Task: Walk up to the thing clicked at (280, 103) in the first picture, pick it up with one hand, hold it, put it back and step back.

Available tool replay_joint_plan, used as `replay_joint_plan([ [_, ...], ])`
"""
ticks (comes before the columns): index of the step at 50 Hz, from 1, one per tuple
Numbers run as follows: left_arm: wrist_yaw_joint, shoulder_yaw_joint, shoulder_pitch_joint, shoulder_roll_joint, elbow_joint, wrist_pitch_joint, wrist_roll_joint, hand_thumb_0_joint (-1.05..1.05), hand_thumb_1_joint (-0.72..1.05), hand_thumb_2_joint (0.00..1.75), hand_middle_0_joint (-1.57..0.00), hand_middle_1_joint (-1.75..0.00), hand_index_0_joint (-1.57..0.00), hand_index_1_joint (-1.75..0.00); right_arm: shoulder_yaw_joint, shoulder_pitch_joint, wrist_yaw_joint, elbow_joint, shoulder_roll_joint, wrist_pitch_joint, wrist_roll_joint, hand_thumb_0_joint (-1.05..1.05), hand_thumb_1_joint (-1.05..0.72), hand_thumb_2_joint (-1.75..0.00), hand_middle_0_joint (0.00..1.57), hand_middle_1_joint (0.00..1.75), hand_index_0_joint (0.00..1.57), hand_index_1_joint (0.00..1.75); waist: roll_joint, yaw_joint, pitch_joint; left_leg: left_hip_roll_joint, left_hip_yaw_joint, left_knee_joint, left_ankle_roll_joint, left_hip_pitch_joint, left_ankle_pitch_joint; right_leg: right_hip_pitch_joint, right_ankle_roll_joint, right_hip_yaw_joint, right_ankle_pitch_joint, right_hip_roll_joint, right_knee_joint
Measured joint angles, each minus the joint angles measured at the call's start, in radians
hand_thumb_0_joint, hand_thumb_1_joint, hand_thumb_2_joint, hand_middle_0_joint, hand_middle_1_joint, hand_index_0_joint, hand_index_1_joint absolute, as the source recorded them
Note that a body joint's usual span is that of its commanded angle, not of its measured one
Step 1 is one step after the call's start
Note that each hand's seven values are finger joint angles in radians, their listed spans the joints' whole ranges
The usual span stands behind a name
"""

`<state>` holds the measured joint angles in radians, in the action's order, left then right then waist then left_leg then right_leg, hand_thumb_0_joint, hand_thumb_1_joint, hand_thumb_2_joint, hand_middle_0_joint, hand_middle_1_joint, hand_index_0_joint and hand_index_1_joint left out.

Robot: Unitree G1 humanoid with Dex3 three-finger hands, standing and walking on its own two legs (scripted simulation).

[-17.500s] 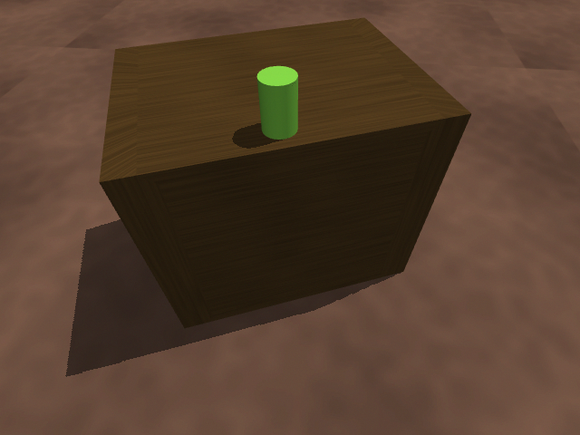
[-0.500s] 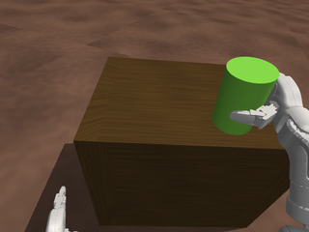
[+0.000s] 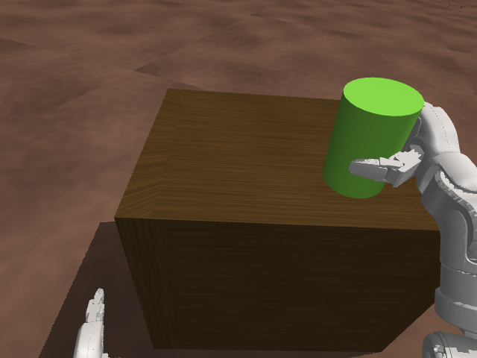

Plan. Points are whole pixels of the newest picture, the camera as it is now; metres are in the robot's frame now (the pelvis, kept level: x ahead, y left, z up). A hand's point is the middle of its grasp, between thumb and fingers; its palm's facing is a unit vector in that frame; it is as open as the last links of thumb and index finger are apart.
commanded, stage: hold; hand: right
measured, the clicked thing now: (365, 140) +0.32 -0.14 +0.28
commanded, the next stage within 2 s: crouch in 0.90 s
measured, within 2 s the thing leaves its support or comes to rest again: neither
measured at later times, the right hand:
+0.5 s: hand (372, 145) +0.31 -0.14 +0.28, palm faces +0.00 +0.99 -0.11, open 12.0 cm
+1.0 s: hand (372, 136) +0.32 -0.14 +0.28, palm faces -0.01 +0.99 -0.10, open 12.0 cm
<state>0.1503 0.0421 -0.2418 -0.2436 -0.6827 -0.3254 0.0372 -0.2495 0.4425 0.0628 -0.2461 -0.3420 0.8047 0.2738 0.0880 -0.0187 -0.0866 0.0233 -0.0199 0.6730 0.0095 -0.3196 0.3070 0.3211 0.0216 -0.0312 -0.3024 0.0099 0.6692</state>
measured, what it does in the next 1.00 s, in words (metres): stands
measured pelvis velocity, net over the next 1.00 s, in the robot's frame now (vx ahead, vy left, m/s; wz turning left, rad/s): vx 0.00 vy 0.00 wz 0.00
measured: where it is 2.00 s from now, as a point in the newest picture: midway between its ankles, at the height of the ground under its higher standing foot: outside the picture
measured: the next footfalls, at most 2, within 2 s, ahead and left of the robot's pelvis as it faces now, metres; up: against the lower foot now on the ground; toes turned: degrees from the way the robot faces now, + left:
none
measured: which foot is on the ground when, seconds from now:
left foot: down 0.00-1.00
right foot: down 0.00-1.00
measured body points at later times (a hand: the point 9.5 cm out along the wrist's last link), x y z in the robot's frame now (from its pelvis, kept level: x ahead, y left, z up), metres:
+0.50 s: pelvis -0.01 +0.00 +0.00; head -0.06 +0.04 +0.45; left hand +0.17 +0.25 -0.06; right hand +0.31 -0.20 +0.28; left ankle +0.04 +0.12 -0.72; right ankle +0.04 -0.13 -0.72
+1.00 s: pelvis +0.00 +0.00 +0.00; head -0.06 +0.04 +0.44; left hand +0.18 +0.25 -0.06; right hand +0.32 -0.20 +0.29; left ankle +0.04 +0.12 -0.72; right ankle +0.04 -0.13 -0.72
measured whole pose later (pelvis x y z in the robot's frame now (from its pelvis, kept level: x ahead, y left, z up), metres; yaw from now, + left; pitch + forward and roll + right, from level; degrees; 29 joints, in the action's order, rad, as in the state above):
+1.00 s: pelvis +0.00 +0.00 +0.00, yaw +0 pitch -2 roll +0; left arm 0.15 0.04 -0.21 -0.25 -0.69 -0.34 0.03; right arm -0.25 0.48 0.09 -0.20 -0.35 0.83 0.29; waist 0.10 -0.01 -0.10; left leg 0.03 -0.02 0.68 0.01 -0.33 0.30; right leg 0.33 0.02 -0.04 -0.30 0.01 0.67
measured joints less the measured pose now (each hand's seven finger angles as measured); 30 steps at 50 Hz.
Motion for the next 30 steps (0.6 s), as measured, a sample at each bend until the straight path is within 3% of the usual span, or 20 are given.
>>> replay_joint_plan([
  [5, -0.007, 0.004, 0.023, 0.008, 0.009, -0.001, -0.005, -0.01, -0.55, 0.06, -0.05, -0.05, -0.04, -0.05, 0.013, -0.005, 0.015, 0.008, 0.0, 0.008, 0.014, -0.02, 0.61, -0.88, 0.62, 1.05, 0.64, 1.05, 0.008, 0.005, -0.003, 0.001, -0.001, -0.004, 0.001, 0.003, -0.003, -0.003, -0.001, -0.001, 0.004, -0.002, -0.004],
  [11, -0.012, 0.022, 0.013, 0.002, 0.027, -0.001, -0.002, -0.01, -0.55, 0.06, -0.05, -0.05, -0.04, -0.05, -0.007, -0.019, 0.011, 0.021, -0.013, 0.008, 0.031, -0.02, 0.61, -0.88, 0.62, 1.05, 0.64, 1.05, 0.009, 0.009, -0.006, 0.002, 0.003, -0.003, 0.002, 0.0, -0.005, -0.003, -0.002, 0.003, 0.007, -0.002, -0.007],
  [16, -0.01, 0.021, -0.014, -0.002, 0.015, 0.001, 0.001, -0.01, -0.55, 0.06, -0.04, -0.05, -0.04, -0.05, -0.019, -0.023, -0.005, -0.001, -0.016, -0.003, 0.012, -0.02, 0.61, -0.88, 0.62, 1.05, 0.64, 1.06, -0.001, 0.003, 0.0, 0.0, 0.003, 0.001, -0.001, -0.005, -0.006, 0.001, 0.0, 0.002, 0.008, 0.0, -0.005],
  [23, -0.002, -0.002, 0.009, 0.0, -0.019, -0.005, -0.004, -0.01, -0.55, 0.06, -0.04, -0.05, -0.04, -0.05, 0.017, 0.001, 0.003, -0.004, 0.003, -0.001, -0.006, -0.02, 0.61, -0.88, 0.62, 1.06, 0.63, 1.06, 0.0, -0.001, 0.011, -0.001, -0.004, -0.002, -0.001, 0.0, -0.012, 0.003, 0.001, -0.004, 0.011, 0.001, 0.001],
  [30, -0.004, 0.017, 0.037, 0.002, 0.008, -0.016, -0.008, -0.01, -0.55, 0.05, -0.05, -0.05, -0.04, -0.05, 0.017, -0.003, 0.013, 0.021, -0.011, 0.015, 0.036, -0.02, 0.61, -0.88, 0.62, 1.06, 0.63, 1.06, 0.016, 0.012, -0.003, 0.001, 0.003, -0.001, 0.003, -0.006, -0.014, 0.005, -0.002, 0.002, 0.013, -0.002, -0.001],
])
